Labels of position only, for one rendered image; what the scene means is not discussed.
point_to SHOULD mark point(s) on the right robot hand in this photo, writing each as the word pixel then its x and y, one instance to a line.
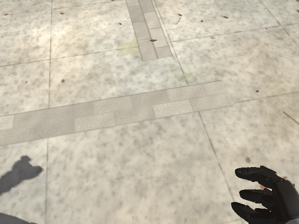
pixel 282 200

